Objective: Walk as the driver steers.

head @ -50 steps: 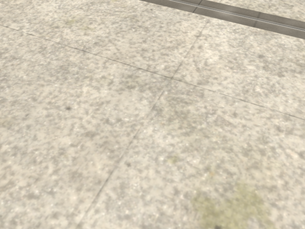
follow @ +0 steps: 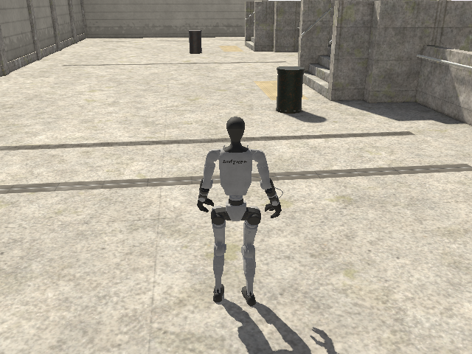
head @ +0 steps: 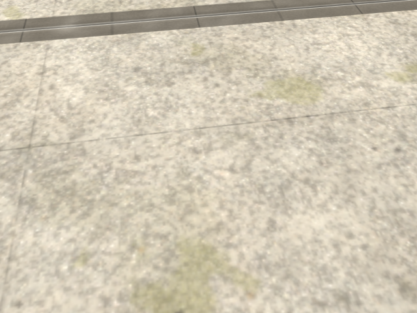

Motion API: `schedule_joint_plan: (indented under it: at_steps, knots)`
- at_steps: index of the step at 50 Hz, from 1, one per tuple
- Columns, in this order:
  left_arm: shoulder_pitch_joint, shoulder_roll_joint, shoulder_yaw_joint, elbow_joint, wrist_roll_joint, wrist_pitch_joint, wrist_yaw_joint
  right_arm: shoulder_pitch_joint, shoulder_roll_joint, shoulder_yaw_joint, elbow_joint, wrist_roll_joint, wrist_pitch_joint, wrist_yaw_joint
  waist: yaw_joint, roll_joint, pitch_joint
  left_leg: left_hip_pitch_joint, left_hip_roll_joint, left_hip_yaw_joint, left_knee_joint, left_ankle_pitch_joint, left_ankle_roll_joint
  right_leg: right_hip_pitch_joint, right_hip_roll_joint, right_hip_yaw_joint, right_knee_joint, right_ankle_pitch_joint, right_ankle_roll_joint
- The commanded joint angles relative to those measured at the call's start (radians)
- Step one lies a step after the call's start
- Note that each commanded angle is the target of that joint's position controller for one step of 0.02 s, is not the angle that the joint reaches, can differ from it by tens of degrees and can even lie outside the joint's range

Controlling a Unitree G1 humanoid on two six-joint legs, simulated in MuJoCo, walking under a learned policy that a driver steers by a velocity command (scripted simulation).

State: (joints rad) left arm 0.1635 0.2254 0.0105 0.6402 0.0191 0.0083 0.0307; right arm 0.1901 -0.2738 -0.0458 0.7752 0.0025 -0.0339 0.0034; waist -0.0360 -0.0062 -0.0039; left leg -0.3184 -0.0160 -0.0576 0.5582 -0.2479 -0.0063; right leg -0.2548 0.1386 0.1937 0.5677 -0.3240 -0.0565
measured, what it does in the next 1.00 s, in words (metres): walks ahead: right foot, then left foot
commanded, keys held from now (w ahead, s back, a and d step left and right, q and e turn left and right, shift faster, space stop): q+shift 0.14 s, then w+q+shift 0.22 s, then w+shift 0.16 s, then w+e+shift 0.48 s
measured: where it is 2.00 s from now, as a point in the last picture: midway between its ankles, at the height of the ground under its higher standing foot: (172, 130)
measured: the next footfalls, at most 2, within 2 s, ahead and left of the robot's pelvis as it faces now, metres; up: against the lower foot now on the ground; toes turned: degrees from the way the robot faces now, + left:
right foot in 0.30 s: +0.06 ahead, -0.11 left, +0.00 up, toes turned +20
left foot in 0.76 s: +0.33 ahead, +0.33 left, +0.00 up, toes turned +19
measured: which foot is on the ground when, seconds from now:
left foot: down 0.00-0.28, up 0.30-0.74, down 0.76-1.00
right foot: down 0.00-0.00, up 0.02-0.28, down 0.30-0.76, up 0.78-1.00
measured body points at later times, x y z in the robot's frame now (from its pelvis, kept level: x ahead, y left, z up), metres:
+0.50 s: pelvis +0.07 +0.00 +0.01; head +0.08 -0.02 +0.46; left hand -0.01 +0.28 -0.09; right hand +0.35 -0.16 -0.07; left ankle +0.07 +0.20 -0.62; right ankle +0.02 -0.13 -0.73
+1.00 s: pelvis +0.36 +0.21 +0.00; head +0.37 +0.20 +0.45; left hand +0.45 +0.51 -0.09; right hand +0.44 -0.08 -0.11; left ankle +0.29 +0.32 -0.73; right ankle +0.43 +0.07 -0.62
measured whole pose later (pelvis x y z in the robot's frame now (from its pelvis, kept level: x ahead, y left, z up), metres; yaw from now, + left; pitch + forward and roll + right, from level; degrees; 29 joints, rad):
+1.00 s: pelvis +0.36 +0.21 +0.00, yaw +8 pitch -1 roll +3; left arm 0.25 0.33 0.07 0.72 -0.05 -0.02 0.00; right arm 0.39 -0.30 -0.09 0.78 -0.01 -0.10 0.02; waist -0.04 -0.05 0.02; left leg -0.09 0.02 0.18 0.42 -0.31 -0.02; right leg -0.70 -0.13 0.03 1.31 -0.20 -0.06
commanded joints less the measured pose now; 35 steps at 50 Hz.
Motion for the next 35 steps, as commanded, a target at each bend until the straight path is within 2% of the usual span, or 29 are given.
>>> schedule_joint_plan:
  at_steps: [1,2,3,4,5,6,7,8,9,10,11,12,13,14,15,16,17,18,19,20,22,25,27,28,29,30,32,34,35]
  knots:
    - [0.068,0.178,0.069,-0.060,0.012,-0.022,0.022,-0.015,-0.224,-0.058,-0.104,0.015,-0.017,-0.001,0.052,0.198,-0.072,0.145,0.223,-0.351,-0.141,0.586,0.240,-0.069,0.000,-0.087,0.183,0.054,0.039]
    - [0.010,0.161,0.069,-0.086,0.000,-0.023,0.028,0.035,-0.192,-0.049,-0.097,0.009,-0.013,-0.007,0.026,0.262,-0.071,0.207,0.317,-0.511,-0.192,0.596,0.319,-0.186,0.012,-0.112,0.279,-0.173,0.072]
    - [-0.038,0.157,0.070,-0.102,-0.014,-0.021,0.027,0.084,-0.195,-0.054,-0.096,0.002,-0.013,-0.013,-0.016,0.254,-0.079,0.262,0.347,-0.587,-0.220,0.572,0.351,-0.285,0.006,-0.072,0.463,-0.353,0.091]
    - [-0.030,0.149,0.073,-0.100,-0.021,-0.017,0.021,0.074,-0.206,-0.062,-0.106,0.005,-0.013,-0.020,-0.001,0.177,-0.082,0.270,0.324,-0.553,-0.203,0.534,0.324,-0.325,-0.019,-0.037,0.577,-0.334,0.101]
    - [-0.018,0.135,0.072,-0.093,-0.024,-0.012,0.015,0.031,-0.211,-0.068,-0.124,0.016,-0.006,-0.030,0.025,0.120,-0.074,0.246,0.280,-0.486,-0.191,0.494,0.276,-0.328,-0.042,-0.027,0.579,-0.270,0.106]
    - [-0.021,0.123,0.069,-0.090,-0.024,-0.010,0.011,-0.009,-0.203,-0.070,-0.141,0.030,0.008,-0.039,0.039,0.091,-0.069,0.224,0.227,-0.425,-0.195,0.431,0.228,-0.314,-0.056,-0.040,0.484,-0.211,0.108]
    - [-0.033,0.104,0.065,-0.089,-0.023,-0.012,0.008,-0.030,-0.193,-0.071,-0.152,0.037,0.026,-0.044,0.038,0.090,-0.068,0.205,0.179,-0.390,-0.196,0.382,0.196,-0.284,-0.051,-0.071,0.385,-0.165,0.114]
    - [-0.030,0.089,0.061,-0.089,-0.025,-0.022,-0.001,-0.006,-0.183,-0.073,-0.152,0.042,0.044,-0.050,0.033,0.098,-0.110,0.188,0.139,-0.382,-0.223,0.138,0.183,-0.229,-0.041,-0.103,0.291,-0.130,0.114]
    - [-0.034,0.081,0.061,-0.092,-0.036,-0.033,-0.015,0.013,-0.182,-0.074,-0.157,0.044,0.054,-0.055,0.024,0.145,-0.116,0.149,0.120,-0.404,-0.262,-0.134,0.185,-0.169,-0.032,-0.120,0.205,-0.123,0.109]
    - [-0.026,0.084,0.063,-0.093,-0.047,-0.046,-0.029,0.004,-0.189,-0.074,-0.169,0.042,0.057,-0.055,0.035,0.206,-0.103,0.079,0.114,-0.436,-0.296,-0.289,0.187,-0.093,-0.022,-0.130,0.118,-0.138,0.099]
    - [-0.002,0.102,0.072,-0.087,-0.057,-0.059,-0.037,-0.016,-0.193,-0.074,-0.183,0.039,0.055,-0.053,0.055,0.240,-0.085,0.005,0.112,-0.465,-0.320,-0.348,0.186,-0.005,-0.021,-0.129,0.040,-0.133,0.089]
    - [0.037,0.126,0.085,-0.072,-0.066,-0.072,-0.040,-0.045,-0.185,-0.070,-0.200,0.037,0.052,-0.050,0.084,0.244,-0.059,-0.058,0.101,-0.479,-0.323,-0.355,0.172,0.076,-0.039,-0.124,-0.061,-0.057,0.079]
    - [0.102,0.145,0.097,-0.042,-0.066,-0.082,-0.037,-0.088,-0.166,-0.063,-0.221,0.042,0.051,-0.050,0.127,0.213,-0.034,-0.143,0.067,-0.453,-0.287,-0.358,0.137,0.190,-0.067,-0.138,-0.205,0.083,0.062]
    - [0.204,0.185,0.114,-0.001,-0.058,-0.088,-0.027,-0.107,-0.129,-0.053,-0.242,0.041,0.044,-0.047,0.164,0.161,-0.047,-0.307,0.001,-0.370,-0.169,-0.357,0.066,0.399,-0.129,-0.129,-0.275,0.111,0.046]
    - [0.241,0.219,0.121,-0.004,-0.052,-0.091,-0.019,-0.025,-0.026,-0.025,-0.229,0.036,0.036,-0.035,0.140,-0.046,-0.117,-0.419,-0.081,-0.221,0.172,-0.351,0.035,0.523,-0.357,0.111,-0.268,-0.087,0.006]
    - [0.197,0.297,0.128,-0.026,0.008,-0.101,-0.031,-0.051,-0.029,-0.023,-0.303,0.050,0.008,-0.023,0.099,-0.212,-0.050,-0.628,-0.052,-0.215,0.353,-0.263,0.033,0.401,-0.567,0.487,-0.375,-0.393,-0.111]
    - [0.116,0.270,0.126,-0.046,0.011,-0.117,-0.029,-0.073,-0.090,-0.032,-0.308,0.055,-0.007,-0.013,0.068,-0.195,0.031,-0.696,0.047,-0.180,0.489,-0.178,0.033,0.339,-0.585,0.513,-0.411,-0.495,-0.145]
    - [0.089,0.212,0.109,-0.046,-0.013,-0.122,-0.020,-0.070,-0.133,-0.044,-0.286,0.047,-0.007,-0.007,0.066,-0.144,0.067,-0.728,0.063,-0.152,0.548,-0.101,0.026,0.328,-0.531,0.388,-0.406,-0.425,-0.115]
    - [0.110,0.188,0.098,-0.044,-0.024,-0.125,-0.017,-0.035,-0.125,-0.044,-0.256,0.030,-0.007,-0.003,0.069,-0.088,0.047,-0.694,0.073,-0.130,0.601,-0.042,0.022,0.324,-0.470,0.286,-0.395,-0.334,-0.086]
    - [0.140,0.181,0.092,-0.025,-0.021,-0.130,-0.019,-0.023,-0.102,-0.037,-0.243,0.021,-0.013,0.002,0.075,-0.065,0.057,-0.683,0.072,-0.116,0.651,0.020,0.021,0.300,-0.426,0.200,-0.395,-0.238,-0.074]
    - [0.216,0.174,0.083,0.017,-0.008,-0.143,-0.028,-0.014,-0.069,-0.025,-0.230,0.029,-0.024,0.008,0.086,-0.062,0.071,-0.671,0.067,-0.109,0.713,0.109,0.031,0.260,-0.379,0.094,-0.406,-0.149,-0.075]
    - [0.283,0.151,0.069,0.062,-0.003,-0.142,-0.038,-0.081,-0.065,-0.020,-0.245,0.038,-0.030,0.008,0.102,-0.077,0.136,-0.725,0.052,-0.122,0.670,0.185,0.019,0.243,-0.370,0.020,-0.428,-0.091,-0.102]
    - [0.313,0.138,0.058,0.089,-0.007,-0.135,-0.037,-0.142,-0.059,-0.015,-0.265,0.034,-0.038,0.015,0.110,-0.076,0.165,-0.740,0.053,-0.107,0.589,0.227,0.008,0.244,-0.381,-0.003,-0.447,-0.026,-0.120]
    - [0.316,0.136,0.051,0.104,-0.015,-0.129,-0.035,-0.170,-0.050,-0.008,-0.277,0.025,-0.043,0.023,0.101,-0.077,0.173,-0.725,0.085,-0.045,0.526,0.255,0.005,0.241,-0.384,-0.009,-0.462,0.016,-0.128]
    - [0.325,0.136,0.045,0.116,-0.025,-0.123,-0.032,-0.213,-0.038,0.001,-0.291,0.017,-0.051,0.032,0.110,-0.080,0.184,-0.690,0.109,0.016,0.455,0.280,-0.001,0.227,-0.382,-0.024,-0.479,0.062,-0.133]
    - [0.351,0.139,0.042,0.130,-0.033,-0.119,-0.030,-0.269,-0.021,0.010,-0.309,0.016,-0.062,0.041,0.137,-0.079,0.198,-0.644,0.114,0.043,0.385,0.296,-0.006,0.213,-0.384,-0.031,-0.493,0.104,-0.137]
    - [0.374,0.162,0.041,0.148,-0.044,-0.108,-0.022,-0.328,-0.008,0.017,-0.338,0.029,-0.081,0.063,0.152,-0.087,0.215,-0.542,0.101,0.056,0.258,0.286,-0.006,0.209,-0.398,-0.044,-0.512,0.169,-0.137]
    - [0.356,0.197,0.045,0.153,-0.053,-0.098,-0.018,-0.324,-0.027,0.011,-0.346,0.039,-0.096,0.078,0.125,-0.113,0.207,-0.398,0.067,0.072,0.131,0.223,0.009,0.215,-0.405,-0.070,-0.499,0.238,-0.127]
    - [0.359,0.213,0.048,0.162,-0.053,-0.094,-0.018,-0.299,-0.051,0.001,-0.344,0.039,-0.099,0.077,0.100,-0.140,0.182,-0.301,0.036,0.082,0.081,0.180,0.018,0.230,-0.411,-0.069,-0.461,0.356,-0.119]
Keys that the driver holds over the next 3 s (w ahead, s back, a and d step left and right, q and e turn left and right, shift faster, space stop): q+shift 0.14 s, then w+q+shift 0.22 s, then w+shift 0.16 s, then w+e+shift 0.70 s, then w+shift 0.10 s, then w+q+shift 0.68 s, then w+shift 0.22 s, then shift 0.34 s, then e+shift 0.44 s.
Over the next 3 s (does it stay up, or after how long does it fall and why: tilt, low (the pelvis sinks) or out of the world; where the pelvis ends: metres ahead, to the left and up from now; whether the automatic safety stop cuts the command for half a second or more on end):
stays up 1.77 0.32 0.00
